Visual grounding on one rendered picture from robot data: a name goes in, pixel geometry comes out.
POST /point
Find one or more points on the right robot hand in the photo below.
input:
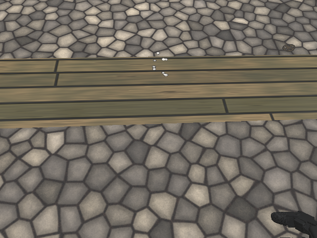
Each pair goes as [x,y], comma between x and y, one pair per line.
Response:
[299,220]

